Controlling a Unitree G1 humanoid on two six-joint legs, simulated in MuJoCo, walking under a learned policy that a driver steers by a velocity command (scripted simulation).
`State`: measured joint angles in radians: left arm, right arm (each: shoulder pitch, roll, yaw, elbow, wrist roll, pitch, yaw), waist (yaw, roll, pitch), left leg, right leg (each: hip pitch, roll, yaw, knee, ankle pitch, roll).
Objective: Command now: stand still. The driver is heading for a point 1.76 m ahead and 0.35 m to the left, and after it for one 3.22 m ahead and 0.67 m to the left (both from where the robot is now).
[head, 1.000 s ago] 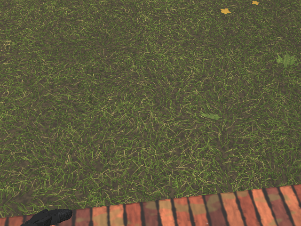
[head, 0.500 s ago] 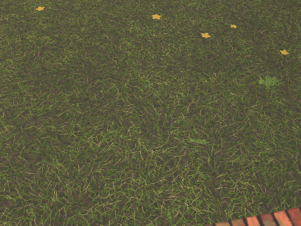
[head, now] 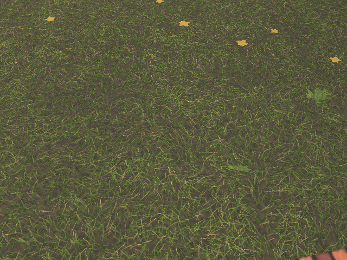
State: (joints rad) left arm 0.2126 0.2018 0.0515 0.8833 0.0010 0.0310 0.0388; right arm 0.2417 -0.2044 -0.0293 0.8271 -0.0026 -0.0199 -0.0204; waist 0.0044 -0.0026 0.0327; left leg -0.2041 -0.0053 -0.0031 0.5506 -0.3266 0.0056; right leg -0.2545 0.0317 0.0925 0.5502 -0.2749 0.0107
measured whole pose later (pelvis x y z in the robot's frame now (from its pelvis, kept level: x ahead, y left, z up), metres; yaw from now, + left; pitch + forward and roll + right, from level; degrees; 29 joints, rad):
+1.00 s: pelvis +0.20 -0.03 +0.00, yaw +1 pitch +1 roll -1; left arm 0.47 0.19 0.02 1.08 0.01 -0.09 0.01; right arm 0.08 -0.26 -0.06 0.85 0.01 -0.07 0.03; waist 0.08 0.04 -0.01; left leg -0.62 0.06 0.00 0.83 0.03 0.04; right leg 0.06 0.04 -0.03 0.28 -0.35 -0.03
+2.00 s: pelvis +0.79 -0.09 -0.19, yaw +6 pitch +3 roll -2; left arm 0.38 0.22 0.04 1.00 0.00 -0.08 0.03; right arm 0.07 -0.22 -0.05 0.74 0.02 -0.06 0.02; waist 0.06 0.03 -0.01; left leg -0.72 0.05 -0.04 0.70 0.07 0.05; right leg -0.01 0.07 -0.11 0.32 -0.37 -0.06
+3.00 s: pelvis +1.30 +0.08 -0.18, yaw +40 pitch +2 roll -2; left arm 0.34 0.29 0.08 0.85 -0.01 -0.09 0.00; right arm 0.11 -0.29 -0.07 0.62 0.02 -0.03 0.03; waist 0.10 0.04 0.04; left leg -0.70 0.10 -0.04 0.75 -0.03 0.01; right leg 0.02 0.01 -0.16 0.24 -0.28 0.00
